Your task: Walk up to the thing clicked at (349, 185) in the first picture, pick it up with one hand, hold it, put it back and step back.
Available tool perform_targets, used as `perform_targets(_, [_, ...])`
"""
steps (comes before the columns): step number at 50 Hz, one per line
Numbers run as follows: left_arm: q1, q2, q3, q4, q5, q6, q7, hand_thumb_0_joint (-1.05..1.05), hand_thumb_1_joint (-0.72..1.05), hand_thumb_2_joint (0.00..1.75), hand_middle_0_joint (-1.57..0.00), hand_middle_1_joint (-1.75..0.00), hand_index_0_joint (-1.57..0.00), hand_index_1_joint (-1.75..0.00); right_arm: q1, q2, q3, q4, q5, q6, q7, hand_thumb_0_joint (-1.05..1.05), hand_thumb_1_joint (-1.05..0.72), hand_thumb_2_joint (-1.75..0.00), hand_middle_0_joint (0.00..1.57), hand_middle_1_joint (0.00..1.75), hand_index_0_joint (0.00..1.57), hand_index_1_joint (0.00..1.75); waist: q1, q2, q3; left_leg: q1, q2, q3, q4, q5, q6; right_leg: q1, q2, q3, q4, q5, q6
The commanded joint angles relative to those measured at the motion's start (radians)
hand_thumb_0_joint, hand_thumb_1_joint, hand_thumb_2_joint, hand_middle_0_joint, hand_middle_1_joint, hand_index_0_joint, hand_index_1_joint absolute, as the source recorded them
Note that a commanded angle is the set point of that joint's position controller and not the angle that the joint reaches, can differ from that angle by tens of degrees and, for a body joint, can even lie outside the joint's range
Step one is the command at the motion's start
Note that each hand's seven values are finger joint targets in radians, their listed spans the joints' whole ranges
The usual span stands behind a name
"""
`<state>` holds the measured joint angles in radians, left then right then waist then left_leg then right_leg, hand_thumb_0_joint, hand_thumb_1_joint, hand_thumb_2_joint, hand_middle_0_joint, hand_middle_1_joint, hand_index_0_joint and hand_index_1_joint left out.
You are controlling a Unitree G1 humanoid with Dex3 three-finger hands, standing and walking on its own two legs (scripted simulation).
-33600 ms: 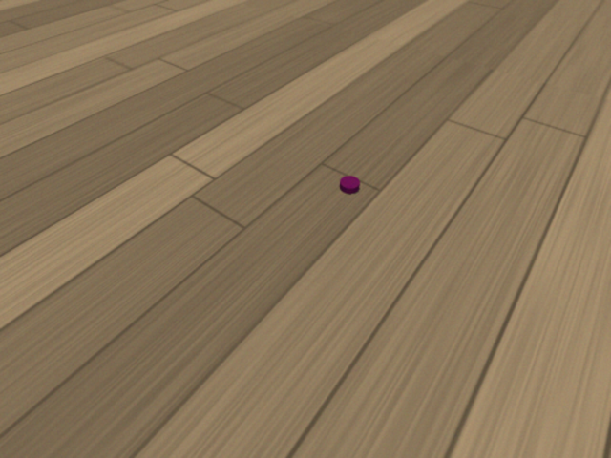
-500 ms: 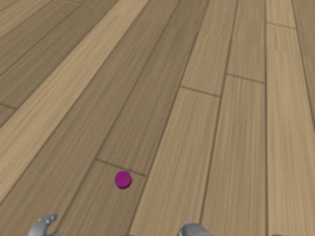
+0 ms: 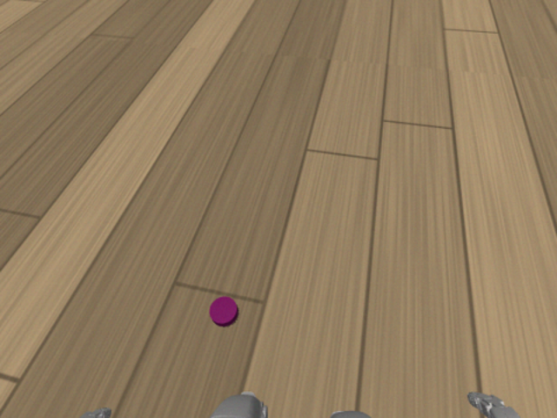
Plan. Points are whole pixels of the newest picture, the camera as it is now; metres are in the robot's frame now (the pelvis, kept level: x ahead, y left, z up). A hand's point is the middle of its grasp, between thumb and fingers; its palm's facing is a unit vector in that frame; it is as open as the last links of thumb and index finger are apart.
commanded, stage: step back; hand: left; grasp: from above
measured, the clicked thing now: (223, 311) +0.53 +0.24 -0.74
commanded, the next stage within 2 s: none
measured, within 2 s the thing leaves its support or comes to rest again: neither
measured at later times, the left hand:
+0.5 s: hand out of the picture -0.06 +0.27 -0.14, palm faces +0.07 -0.93 -0.35, open 7.4 cm
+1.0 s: hand out of the picture -0.21 +0.23 -0.13, palm faces +0.06 -0.90 -0.43, open 7.4 cm
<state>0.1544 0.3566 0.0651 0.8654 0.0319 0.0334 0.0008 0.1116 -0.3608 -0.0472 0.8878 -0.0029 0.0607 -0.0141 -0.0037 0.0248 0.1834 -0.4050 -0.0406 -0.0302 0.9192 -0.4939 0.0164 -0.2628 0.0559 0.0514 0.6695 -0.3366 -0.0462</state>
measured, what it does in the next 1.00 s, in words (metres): walks backwards: left foot, then right foot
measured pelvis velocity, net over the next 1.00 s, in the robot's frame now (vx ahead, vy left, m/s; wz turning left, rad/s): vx -0.32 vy -0.05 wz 0.09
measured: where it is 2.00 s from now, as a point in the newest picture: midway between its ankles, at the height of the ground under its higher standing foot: outside the picture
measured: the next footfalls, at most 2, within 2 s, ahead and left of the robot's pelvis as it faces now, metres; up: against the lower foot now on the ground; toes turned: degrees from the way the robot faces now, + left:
left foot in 0.28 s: -0.07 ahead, +0.13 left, +0.00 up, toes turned +2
right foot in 0.66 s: -0.19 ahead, -0.16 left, +0.00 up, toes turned +4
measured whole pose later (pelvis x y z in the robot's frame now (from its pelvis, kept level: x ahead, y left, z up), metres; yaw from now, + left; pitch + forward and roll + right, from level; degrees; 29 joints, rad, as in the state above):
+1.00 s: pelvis -0.32 -0.05 +0.00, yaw +5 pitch -2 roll +1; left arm 0.13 0.36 0.07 0.77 0.04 0.03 0.02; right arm 0.21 -0.40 -0.05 0.88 -0.01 0.05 -0.02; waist 0.00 0.02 0.18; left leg -0.29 -0.05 -0.07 0.80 -0.48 -0.01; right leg -0.40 -0.03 -0.01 0.66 -0.23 -0.01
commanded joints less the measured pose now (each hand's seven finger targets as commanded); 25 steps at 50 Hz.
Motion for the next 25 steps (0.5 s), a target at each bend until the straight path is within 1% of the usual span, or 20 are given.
perform_targets(1, [-0.095, 0.24, 0.075, -0.147, -0.007, -0.027, 0.027, 0.0, 0.9, 0.9, -0.2, -0.3, -0.2, -0.3, 0.058, -0.222, -0.056, -0.05, 0.011, -0.026, -0.014, 0.0, -0.9, -0.9, 0.2, 0.3, 0.2, 0.3, -0.008, -0.128, -0.103, -0.022, -0.083, -0.146, 0.29, -0.043, -0.012, -0.068, -0.289, 0.266, -0.296, 0.447, -0.194])
perform_targets(2, [-0.1, 0.228, 0.074, -0.147, -0.003, -0.025, 0.028, 0.0, 0.9, 0.9, -0.2, -0.3, -0.2, -0.3, 0.072, -0.208, -0.047, -0.045, 0.011, -0.029, -0.017, 0.0, -0.9, -0.9, 0.2, 0.3, 0.2, 0.3, -0.012, -0.136, -0.123, -0.04, -0.099, -0.133, 0.292, -0.02, -0.021, -0.028, -0.255, 0.218, -0.273, 0.461, -0.162])
perform_targets(4, [-0.047, 0.217, 0.073, -0.153, 0.001, -0.023, 0.027, 0.0, 0.9, 0.9, -0.2, -0.3, -0.2, -0.3, 0.085, -0.213, -0.038, -0.05, 0.01, -0.036, -0.02, 0.0, -0.9, -0.9, 0.2, 0.3, 0.2, 0.3, 0.02, -0.12, -0.168, -0.062, -0.097, -0.115, 0.249, -0.005, -0.04, 0.07, -0.229, 0.201, -0.239, 0.481, -0.162])
perform_targets(6, [-0.003, 0.216, 0.072, -0.158, 0.006, -0.019, 0.028, 0.0, 0.9, 0.9, -0.2, -0.3, -0.2, -0.3, 0.078, -0.209, -0.033, -0.064, 0.012, -0.04, -0.024, 0.0, -0.9, -0.9, 0.2, 0.3, 0.2, 0.3, 0.041, -0.146, -0.214, -0.102, -0.071, -0.093, 0.124, -0.018, -0.051, 0.206, -0.24, 0.196, -0.22, 0.493, -0.171])
perform_targets(8, [0.0, 0.22, 0.076, -0.167, 0.008, -0.013, 0.033, 0.0, 0.9, 0.9, -0.2, -0.3, -0.2, -0.3, 0.082, -0.203, -0.033, -0.074, 0.005, -0.044, -0.025, 0.0, -0.9, -0.9, 0.2, 0.3, 0.2, 0.3, 0.045, -0.191, -0.243, -0.076, -0.022, -0.069, -0.018, -0.037, -0.056, 0.256, -0.274, 0.204, -0.205, 0.514, -0.182])
perform_targets(10, [0.007, 0.231, 0.076, -0.174, 0.007, -0.005, 0.031, 0.0, 0.9, 0.9, -0.2, -0.3, -0.2, -0.3, 0.1, -0.2, -0.037, -0.08, -0.002, -0.049, -0.022, 0.0, -0.9, -0.9, 0.2, 0.3, 0.2, 0.3, 0.04, -0.23, -0.273, -0.008, 0.014, -0.037, -0.199, -0.012, -0.039, 0.262, -0.279, 0.208, -0.176, 0.522, -0.166])
perform_targets(11, [-0.011, 0.238, 0.075, -0.178, 0.002, 0.001, 0.029, 0.0, 0.9, 0.9, -0.2, -0.3, -0.2, -0.3, 0.13, -0.203, -0.041, -0.067, -0.006, -0.051, -0.02, 0.0, -0.9, -0.9, 0.2, 0.3, 0.2, 0.3, 0.028, -0.247, -0.286, 0.041, 0.021, -0.018, -0.278, 0.028, -0.03, 0.244, -0.279, 0.208, -0.157, 0.494, -0.157])
perform_targets(12, [-0.025, 0.245, 0.074, -0.184, -0.004, 0.006, 0.026, 0.0, 0.9, 0.9, -0.2, -0.3, -0.2, -0.3, 0.155, -0.203, -0.046, -0.053, -0.012, -0.054, -0.017, 0.0, -0.9, -0.9, 0.2, 0.3, 0.2, 0.3, 0.009, -0.226, -0.293, 0.107, 0.019, 0.002, -0.391, 0.122, -0.019, 0.211, -0.263, 0.19, -0.121, 0.462, -0.137])
perform_targets(13, [-0.031, 0.251, 0.071, -0.186, -0.011, 0.013, 0.02, 0.0, 0.9, 0.9, -0.2, -0.3, -0.2, -0.3, 0.177, -0.202, -0.052, -0.043, -0.019, -0.057, -0.014, 0.0, -0.9, -0.9, 0.2, 0.3, 0.2, 0.3, -0.005, -0.193, -0.289, 0.181, 0.002, 0.044, -0.513, 0.263, -0.013, 0.155, -0.236, 0.155, -0.088, 0.41, -0.103])
perform_targets(14, [-0.017, 0.236, 0.063, -0.188, -0.012, 0.02, 0.017, 0.0, 0.9, 0.9, -0.2, -0.3, -0.2, -0.3, 0.166, -0.219, -0.061, -0.048, -0.027, -0.06, -0.012, 0.0, -0.9, -0.9, 0.2, 0.3, 0.2, 0.3, 0.0, -0.136, -0.277, 0.24, 0.04, -0.027, -0.542, 0.34, 0.007, 0.058, -0.2, 0.143, -0.068, 0.301, -0.059])
perform_targets(15, [-0.013, 0.203, 0.054, -0.196, -0.015, 0.021, 0.013, 0.0, 0.9, 0.9, -0.2, -0.3, -0.2, -0.3, 0.161, -0.288, -0.078, -0.058, -0.045, -0.06, -0.011, 0.0, -0.9, -0.9, 0.2, 0.3, 0.2, 0.3, -0.004, 0.032, -0.271, 0.296, 0.212, -0.265, -0.555, 0.343, 0.069, -0.124, -0.113, 0.093, 0.039, 0.092, -0.009])
perform_targets(16, [-0.032, 0.195, 0.061, -0.196, -0.017, 0.018, 0.017, 0.0, 0.9, 0.9, -0.2, -0.3, -0.2, -0.3, 0.084, -0.371, -0.092, -0.083, -0.049, -0.058, -0.004, 0.0, -0.9, -0.9, 0.2, 0.3, 0.2, 0.3, -0.003, 0.205, -0.212, 0.245, 0.391, -0.464, -0.627, 0.354, 0.185, -0.263, 0.049, -0.001, 0.224, -0.226, 0.026])
perform_targets(17, [-0.105, 0.234, 0.082, -0.202, 0.001, 0.017, 0.031, 0.0, 0.9, 0.9, -0.2, -0.3, -0.2, -0.3, 0.068, -0.416, -0.102, -0.1, -0.042, -0.058, -0.003, 0.0, -0.9, -0.9, 0.2, 0.3, 0.2, 0.3, -0.063, 0.24, -0.165, 0.032, 0.491, -0.552, -0.658, 0.364, 0.307, -0.179, 0.03, 0.11, 0.434, -0.326, 0.046])
perform_targets(18, [-0.087, 0.253, 0.085, -0.188, 0.0, 0.016, 0.028, 0.0, 0.9, 0.9, -0.2, -0.3, -0.2, -0.3, 0.004, -0.381, -0.094, -0.108, -0.039, -0.068, -0.012, 0.0, -0.9, -0.9, 0.2, 0.3, 0.2, 0.3, -0.021, 0.195, -0.13, 0.001, 0.487, -0.514, -0.646, 0.406, 0.307, -0.161, 0.01, 0.162, 0.557, -0.266, 0.039])
perform_targets(19, [-0.056, 0.237, 0.085, -0.155, -0.008, 0.018, 0.022, 0.0, 0.9, 0.9, -0.2, -0.3, -0.2, -0.3, -0.019, -0.324, -0.075, -0.114, -0.045, -0.068, -0.013, 0.0, -0.9, -0.9, 0.2, 0.3, 0.2, 0.3, 0.002, 0.114, -0.129, 0.005, 0.387, -0.347, -0.606, 0.485, 0.258, -0.158, 0.05, 0.161, 0.597, -0.217, 0.032])
perform_targets(20, [0.003, 0.22, 0.084, -0.135, -0.022, 0.019, 0.017, 0.0, 0.9, 0.9, -0.2, -0.3, -0.2, -0.3, -0.063, -0.275, -0.06, -0.127, -0.05, -0.069, -0.014, 0.0, -0.9, -0.9, 0.2, 0.3, 0.2, 0.3, 0.044, 0.088, -0.137, 0.08, 0.295, -0.23, -0.568, 0.546, 0.204, -0.201, 0.062, 0.166, 0.616, -0.153, 0.027])
perform_targets(21, [0.038, 0.22, 0.086, -0.124, -0.026, 0.02, 0.013, 0.0, 0.9, 0.9, -0.2, -0.3, -0.2, -0.3, -0.062, -0.262, -0.059, -0.127, -0.042, -0.069, -0.018, 0.0, -0.9, -0.9, 0.2, 0.3, 0.2, 0.3, 0.06, 0.091, -0.132, 0.088, 0.265, -0.18, -0.554, 0.532, 0.178, -0.217, 0.075, 0.155, 0.632, -0.12, 0.027])
perform_targets(22, [0.06, 0.223, 0.088, -0.12, -0.022, 0.019, 0.01, 0.0, 0.9, 0.9, -0.2, -0.3, -0.2, -0.3, -0.041, -0.255, -0.06, -0.121, -0.036, -0.07, -0.017, 0.0, -0.9, -0.9, 0.2, 0.3, 0.2, 0.3, 0.058, 0.092, -0.143, 0.142, 0.249, -0.17, -0.542, 0.523, 0.172, -0.233, 0.08, 0.143, 0.623, -0.103, 0.036])
perform_targets(23, [0.049, 0.217, 0.087, -0.119, -0.018, 0.017, 0.008, 0.0, 0.9, 0.9, -0.2, -0.3, -0.2, -0.3, -0.003, -0.261, -0.062, -0.116, -0.034, -0.069, -0.015, 0.0, -0.9, -0.9, 0.2, 0.3, 0.2, 0.3, 0.033, 0.104, -0.15, 0.183, 0.247, -0.183, -0.521, 0.539, 0.182, -0.24, 0.074, 0.139, 0.609, -0.112, 0.054])
perform_targets(25, [0.044, 0.202, 0.081, -0.131, -0.012, 0.011, 0.011, 0.0, 0.9, 0.9, -0.2, -0.3, -0.2, -0.3, 0.035, -0.258, -0.067, -0.121, -0.027, -0.064, -0.019, 0.0, -0.9, -0.9, 0.2, 0.3, 0.2, 0.3, 0.006, 0.123, -0.169, 0.302, 0.275, -0.195, -0.484, 0.579, 0.21, -0.264, 0.04, 0.129, 0.477, -0.149, 0.078])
